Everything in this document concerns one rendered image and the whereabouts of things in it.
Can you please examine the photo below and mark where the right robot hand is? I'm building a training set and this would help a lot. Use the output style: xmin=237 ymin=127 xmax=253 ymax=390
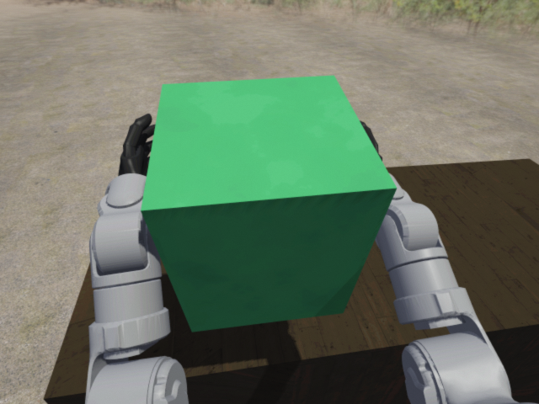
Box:
xmin=360 ymin=121 xmax=382 ymax=160

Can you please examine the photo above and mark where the carton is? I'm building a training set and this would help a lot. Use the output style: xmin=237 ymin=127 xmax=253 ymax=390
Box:
xmin=141 ymin=76 xmax=397 ymax=332

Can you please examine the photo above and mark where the pedestal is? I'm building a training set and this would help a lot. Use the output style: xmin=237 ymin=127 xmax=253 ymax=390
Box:
xmin=44 ymin=158 xmax=539 ymax=404

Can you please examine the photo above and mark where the left robot upper arm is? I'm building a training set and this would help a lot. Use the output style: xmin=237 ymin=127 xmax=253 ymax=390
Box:
xmin=87 ymin=356 xmax=189 ymax=404

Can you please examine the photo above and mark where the robot left forearm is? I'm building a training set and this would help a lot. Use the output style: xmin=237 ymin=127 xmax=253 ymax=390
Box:
xmin=85 ymin=173 xmax=171 ymax=404

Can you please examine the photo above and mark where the right robot upper arm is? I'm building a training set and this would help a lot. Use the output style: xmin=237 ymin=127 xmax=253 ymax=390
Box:
xmin=402 ymin=331 xmax=538 ymax=404

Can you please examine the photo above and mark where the left robot hand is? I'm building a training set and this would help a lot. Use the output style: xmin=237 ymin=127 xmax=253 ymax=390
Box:
xmin=118 ymin=114 xmax=155 ymax=176

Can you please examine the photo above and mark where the robot right forearm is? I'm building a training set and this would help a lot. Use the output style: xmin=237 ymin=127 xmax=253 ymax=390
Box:
xmin=375 ymin=173 xmax=511 ymax=394

